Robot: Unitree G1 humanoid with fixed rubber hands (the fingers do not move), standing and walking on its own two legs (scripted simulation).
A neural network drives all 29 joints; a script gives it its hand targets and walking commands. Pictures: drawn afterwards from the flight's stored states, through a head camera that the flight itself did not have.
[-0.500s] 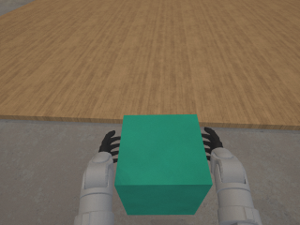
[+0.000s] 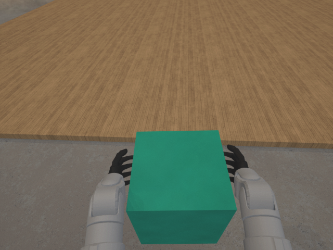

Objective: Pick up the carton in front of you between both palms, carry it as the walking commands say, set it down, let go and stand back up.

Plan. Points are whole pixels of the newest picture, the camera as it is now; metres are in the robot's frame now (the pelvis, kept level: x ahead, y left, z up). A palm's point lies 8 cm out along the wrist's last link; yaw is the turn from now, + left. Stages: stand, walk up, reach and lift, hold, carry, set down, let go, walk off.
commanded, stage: carry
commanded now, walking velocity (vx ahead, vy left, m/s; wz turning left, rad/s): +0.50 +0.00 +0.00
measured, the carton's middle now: (178, 189) +0.29 +0.00 -0.02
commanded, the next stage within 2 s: none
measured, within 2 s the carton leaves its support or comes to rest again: neither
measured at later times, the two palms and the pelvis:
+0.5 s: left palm (124, 125) +0.44 +0.15 +0.08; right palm (228, 123) +0.44 -0.15 +0.08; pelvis +0.18 +0.00 +0.00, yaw -2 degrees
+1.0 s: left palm (148, 73) +0.75 +0.10 +0.08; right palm (221, 70) +0.76 -0.20 +0.08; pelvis +0.48 -0.06 +0.01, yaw +1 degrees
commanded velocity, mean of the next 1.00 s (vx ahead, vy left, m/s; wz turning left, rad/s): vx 0.50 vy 0.00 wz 0.00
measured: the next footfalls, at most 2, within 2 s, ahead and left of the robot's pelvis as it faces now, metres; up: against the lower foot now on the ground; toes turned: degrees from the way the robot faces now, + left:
left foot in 0.36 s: +0.19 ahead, +0.10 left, +0.00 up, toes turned +10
right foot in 0.72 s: +0.49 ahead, -0.14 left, +0.00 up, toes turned -13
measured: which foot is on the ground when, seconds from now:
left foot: down 0.00-0.12, up 0.14-0.34, down 0.36-0.76, up 0.78-1.00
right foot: down 0.00-0.36, up 0.38-0.70, down 0.72-1.00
